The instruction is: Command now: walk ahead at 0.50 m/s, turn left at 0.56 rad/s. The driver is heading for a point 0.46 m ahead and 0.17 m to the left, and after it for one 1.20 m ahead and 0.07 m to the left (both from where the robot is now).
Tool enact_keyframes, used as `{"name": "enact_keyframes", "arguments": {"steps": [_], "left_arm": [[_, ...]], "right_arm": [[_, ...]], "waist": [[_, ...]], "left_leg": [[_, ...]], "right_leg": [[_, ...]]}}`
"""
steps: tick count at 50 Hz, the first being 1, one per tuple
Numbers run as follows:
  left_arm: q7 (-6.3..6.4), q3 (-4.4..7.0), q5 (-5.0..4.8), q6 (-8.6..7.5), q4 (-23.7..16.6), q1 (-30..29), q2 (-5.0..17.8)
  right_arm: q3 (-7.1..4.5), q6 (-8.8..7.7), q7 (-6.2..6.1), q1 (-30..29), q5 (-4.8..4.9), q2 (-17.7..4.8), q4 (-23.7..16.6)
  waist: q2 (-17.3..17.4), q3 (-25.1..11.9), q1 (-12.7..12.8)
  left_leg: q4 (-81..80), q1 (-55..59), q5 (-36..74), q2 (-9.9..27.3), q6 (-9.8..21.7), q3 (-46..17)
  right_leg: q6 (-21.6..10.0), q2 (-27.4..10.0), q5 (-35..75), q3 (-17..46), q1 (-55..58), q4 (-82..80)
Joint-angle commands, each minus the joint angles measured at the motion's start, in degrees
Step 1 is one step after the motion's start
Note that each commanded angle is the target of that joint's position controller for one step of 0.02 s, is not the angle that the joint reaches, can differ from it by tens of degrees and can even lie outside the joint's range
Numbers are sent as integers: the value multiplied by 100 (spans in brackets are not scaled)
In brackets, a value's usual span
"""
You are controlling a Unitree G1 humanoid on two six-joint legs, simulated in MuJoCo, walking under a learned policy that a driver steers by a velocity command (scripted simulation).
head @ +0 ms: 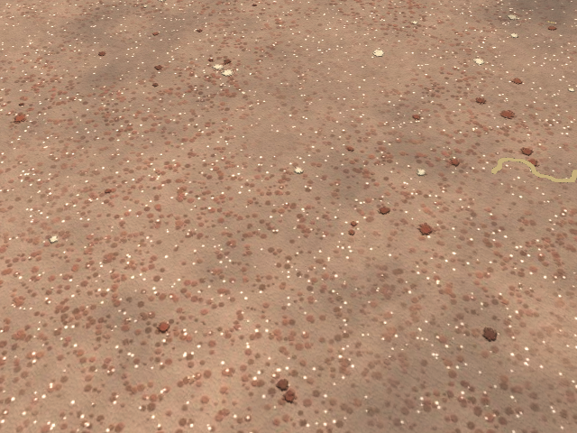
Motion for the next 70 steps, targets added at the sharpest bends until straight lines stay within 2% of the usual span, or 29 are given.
{"name": "enact_keyframes", "arguments": {"steps": [1, 6, 8, 9, 10, 11, 12, 14, 15, 20, 23, 30, 34, 35, 36, 37, 38, 40, 44, 49, 55, 58, 59, 60, 61, 62, 64, 66, 70], "left_arm": [[37, 131, -3, -80, -300, -43, 759], [106, 203, 23, 113, -192, 205, 1019], [97, 245, 18, 245, -215, 180, 1186], [74, 234, 10, 284, -306, 101, 1178], [7, 110, -83, 264, -670, 204, 637], [-76, 153, -40, 190, -1042, -184, 757], [-98, 173, -14, 150, -1179, -902, 897], [-91, 120, -37, 76, -1063, -729, 750], [-82, 128, 85, 162, -1039, -609, 761], [-157, 95, 165, 485, -1216, -909, 640], [-154, 88, 143, 501, -1485, -1663, 704], [-120, -42, 16, 396, -1864, -2471, 681], [-37, 19, 60, 240, -1392, -1144, 937], [-7, 23, 98, 137, -1212, -553, 952], [24, 32, 144, 63, -1146, 40, 1236], [-26, 91, 36, 143, -1063, -57, 1467], [-90, 51, -169, 247, -1157, -376, 1146], [-99, -106, -162, 345, -1302, -1299, 613], [-97, 42, -88, 441, -1125, -1059, 1042], [-93, 194, -37, 657, -1148, -917, 1191], [-112, 324, 3, 849, -1213, -961, 1234], [-124, 354, -46, 933, -1259, -1161, 1214], [-114, 340, -95, 933, -1303, -1218, 1150], [-99, 276, -159, 917, -1354, -994, 877], [-71, 284, -190, 867, -1434, -984, 765], [-51, 379, 52, 841, -1334, -1038, 1238], [-115, 395, 66, 887, -1145, -640, 1139], [-173, 369, 65, 973, -1091, -518, 1093], [-281, 264, -8, 1042, -1388, -1191, 971]], "right_arm": [[92, -52, 85, -635, -12, -23, -532], [31, -50, 61, -673, -71, -222, -671], [-88, -107, -17, 310, -73, -415, -414], [-214, -162, -101, 1269, -128, -657, -110], [-397, -174, -190, 1672, -183, -1335, -91], [-453, -111, -224, 1605, 1, -1682, -241], [-412, -56, -268, 1533, 54, -1527, -163], [-273, -116, -321, 938, 120, -982, -178], [-218, -162, -342, 740, 176, -825, -201], [-203, -361, -301, 1099, 198, -927, -181], [-198, -354, -298, 1531, 188, -937, -127], [-188, -201, -416, 2050, 137, -980, -79], [-144, -277, -491, 1636, 101, -959, -153], [-119, -334, -472, 1528, 169, -935, -147], [-22, -384, -461, 1713, 228, -604, -307], [-17, -292, -482, 3084, 438, -305, -51], [-32, -191, -507, 2998, 137, -705, 193], [-20, -104, -440, 1849, -74, -735, -19], [46, 106, -390, 1577, -9, -565, -147], [79, 243, -488, 921, 29, -565, -344], [135, 151, -569, 707, 140, -518, -460], [141, 41, -637, 1199, 187, -522, -376], [109, -6, -681, 1398, 155, -640, -344], [8, -32, -741, 1325, 87, -1112, -437], [-82, -11, -748, 617, 34, -1566, -706], [-42, 0, -706, 359, -49, -1305, -737], [125, -45, -657, -44, 25, -724, -848], [141, -63, -655, 24, 42, -708, -930], [46, -37, -621, 881, 43, -904, -742]], "waist": [[-644, 321, -20], [-783, 155, -96], [-779, -442, -497], [-460, -978, -928], [612, -1603, -882], [868, -1905, -755], [59, -1171, -836], [-311, -289, -325], [-275, -204, -116], [-115, -218, -67], [1, 8, -337], [239, -138, -625], [347, -510, -63], [137, -729, 296], [-633, -1450, 367], [-1777, -2281, -272], [-926, -2021, -306], [-418, -756, -368], [-773, -668, -433], [-977, -568, -224], [-1061, -469, -116], [-1103, -418, -355], [-981, -354, -457], [-75, -374, -280], [1139, -153, -140], [387, 25, -56], [117, -68, 290], [480, -195, 198], [553, -277, -327]], "left_leg": [[-813, 202, 270, -44, 76, 330], [-1406, 797, -853, -533, 502, 765], [-1734, 1917, -1233, -986, 776, 846], [-2179, 3283, -1090, -960, 989, 511], [-2385, 5088, -1847, 661, 1567, -1862], [-3340, 5601, -1388, 1538, 2101, -4488], [-3445, 5239, -930, 1323, 1886, -3580], [-3527, 3822, 304, 817, 1441, -2297], [-3584, 3382, 760, 550, 1325, -1932], [-3825, 2922, 1067, 143, 1266, -1603], [-3930, 3194, 832, 134, 1168, -1807], [-2794, 3780, 3601, -73, 724, -1692], [-1803, 3766, 4203, -115, 284, -1632], [-994, 3595, 3696, -350, 190, -1456], [507, 2830, 951, -777, 39, -1132], [1925, 1885, -3369, -1678, -162, -935], [2155, 1745, -2963, -1375, -129, -1152], [1740, 1414, -2415, -926, -235, -771], [1089, 1764, -2157, -832, -399, -436], [236, 1503, -2205, -786, -472, -386], [-808, 1976, -2102, -935, -354, -388], [-2291, 2820, -1747, -1075, -108, -371], [-3088, 3270, -1586, -920, 8, -501], [-3902, 3497, -2357, 161, 260, -1643], [-4419, 2986, -2628, 1533, 824, -3233], [-4147, 2224, -1615, 1643, 1088, -2795], [-3706, 2129, -70, 891, 809, -1585], [-3434, 2655, 864, 605, 740, -964], [-3086, 3846, 1945, 826, 898, -810]], "right_leg": [[-541, -1566, 2130, 380, -216, -662], [-417, -1725, 4540, -58, 677, 397], [-370, -1696, 5350, -173, 654, 2050], [-185, -1577, 4414, -268, -118, 3506], [126, -1046, 993, -245, -2300, 5500], [349, -21, -1831, 828, -3766, 6737], [278, -379, -1239, 1444, -4380, 6726], [222, -779, -444, 1487, -3871, 5717], [284, -843, -392, 1519, -3507, 5433], [541, -791, 114, 1415, -3413, 4590], [596, -737, 671, 1443, -3962, 3863], [388, -54, 1106, 1341, -3502, 2504], [-82, 182, 1414, 1278, -1645, 1345], [-212, -53, 2450, 1375, -811, 752], [-525, -1363, 5096, 2576, 503, 1230], [-1727, -2688, 7460, 4395, 1442, 1417], [-1726, -2372, 6036, 4599, 778, 992], [-1321, -1613, 3937, 3616, -436, 511], [-1035, -996, 3404, 3034, -1146, 259], [-1008, -829, 41, 3530, -1463, -201], [-823, -738, -759, 4068, -1731, -320], [-509, -543, -837, 4217, -2002, -209], [-227, -296, -1132, 4062, -2314, -49], [92, 179, -1612, 3496, -2703, 922], [254, 1128, -1613, 2062, -3377, 2599], [309, 565, -1477, 2046, -3084, 3776], [310, 514, -939, 1972, -2738, 4803], [416, 441, -830, 1758, -3021, 5288], [621, 238, -983, 1605, -3444, 4517]]}}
